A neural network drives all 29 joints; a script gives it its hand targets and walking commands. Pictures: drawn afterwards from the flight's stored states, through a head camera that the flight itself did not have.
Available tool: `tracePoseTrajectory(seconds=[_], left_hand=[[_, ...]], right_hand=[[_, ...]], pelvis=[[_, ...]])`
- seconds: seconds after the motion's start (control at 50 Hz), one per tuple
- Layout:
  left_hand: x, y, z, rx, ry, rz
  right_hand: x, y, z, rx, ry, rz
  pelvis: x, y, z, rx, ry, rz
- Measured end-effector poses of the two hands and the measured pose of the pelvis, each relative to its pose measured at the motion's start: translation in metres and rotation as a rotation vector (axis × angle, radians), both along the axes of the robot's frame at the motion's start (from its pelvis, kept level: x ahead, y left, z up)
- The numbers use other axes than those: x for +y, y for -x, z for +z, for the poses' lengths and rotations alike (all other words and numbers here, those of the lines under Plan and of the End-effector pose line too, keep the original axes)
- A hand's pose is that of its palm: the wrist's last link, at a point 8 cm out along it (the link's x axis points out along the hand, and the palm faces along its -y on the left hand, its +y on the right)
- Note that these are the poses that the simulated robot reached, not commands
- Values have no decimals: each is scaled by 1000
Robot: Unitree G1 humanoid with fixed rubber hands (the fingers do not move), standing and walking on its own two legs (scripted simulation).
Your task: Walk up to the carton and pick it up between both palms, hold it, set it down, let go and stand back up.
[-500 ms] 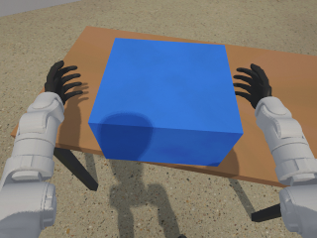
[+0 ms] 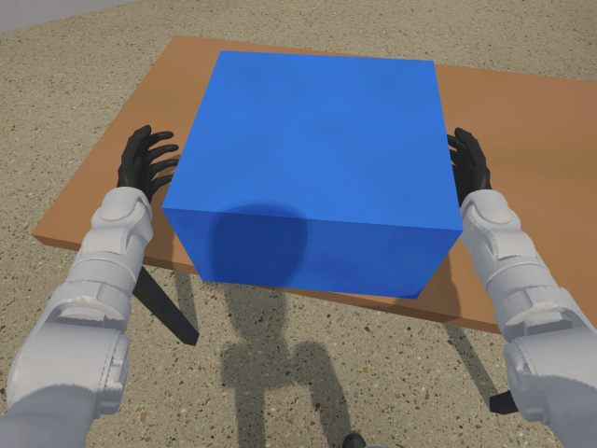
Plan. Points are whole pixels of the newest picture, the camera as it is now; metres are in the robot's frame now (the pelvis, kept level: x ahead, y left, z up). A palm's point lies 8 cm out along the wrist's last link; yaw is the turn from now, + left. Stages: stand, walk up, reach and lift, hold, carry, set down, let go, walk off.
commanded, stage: reach and lift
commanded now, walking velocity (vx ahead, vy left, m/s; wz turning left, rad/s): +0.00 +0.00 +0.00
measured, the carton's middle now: (316, 172) +0.48 +0.00 +0.06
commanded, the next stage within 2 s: none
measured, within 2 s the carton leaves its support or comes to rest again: neither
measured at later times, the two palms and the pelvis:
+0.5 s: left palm (160, 193) +0.43 +0.21 +0.07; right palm (468, 190) +0.43 -0.21 +0.07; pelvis -0.01 -0.01 -0.01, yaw +0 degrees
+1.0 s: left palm (160, 192) +0.44 +0.21 +0.07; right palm (466, 191) +0.43 -0.20 +0.07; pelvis -0.01 +0.00 -0.01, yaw +0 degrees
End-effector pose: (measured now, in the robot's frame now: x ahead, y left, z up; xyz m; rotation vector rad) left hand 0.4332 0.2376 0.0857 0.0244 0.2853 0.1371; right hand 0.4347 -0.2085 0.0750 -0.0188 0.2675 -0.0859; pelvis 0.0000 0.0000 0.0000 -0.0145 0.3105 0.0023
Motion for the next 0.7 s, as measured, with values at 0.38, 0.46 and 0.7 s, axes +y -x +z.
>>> tracePoseTrajectory(seconds=[0.38,0.46,0.7], left_hand=[[-27,0,-17,-22,21,-12],[-26,0,-16,-27,18,-6],[-26,-1,-15,-44,22,-1]], right_hand=[[2,2,-1,-16,-12,-23],[2,2,-1,-18,-13,-28],[4,3,-2,-20,-16,-52]], pelvis=[[-9,6,-7,18,-10,-2],[-9,6,-8,19,-11,-1],[-6,6,-10,17,-5,1]])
